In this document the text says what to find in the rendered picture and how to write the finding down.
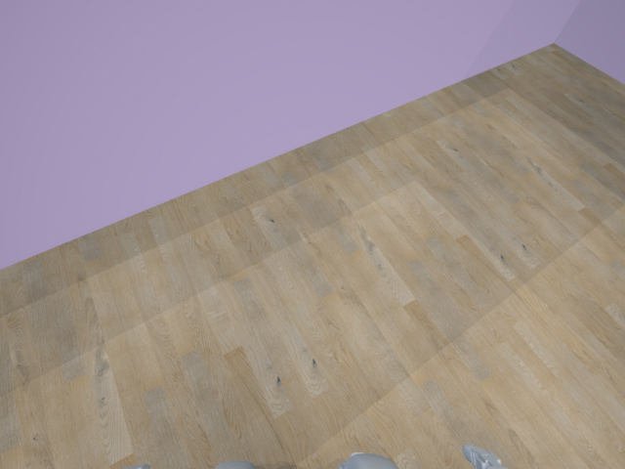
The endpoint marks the right robot hand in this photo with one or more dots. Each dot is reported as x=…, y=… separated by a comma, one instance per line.
x=482, y=459

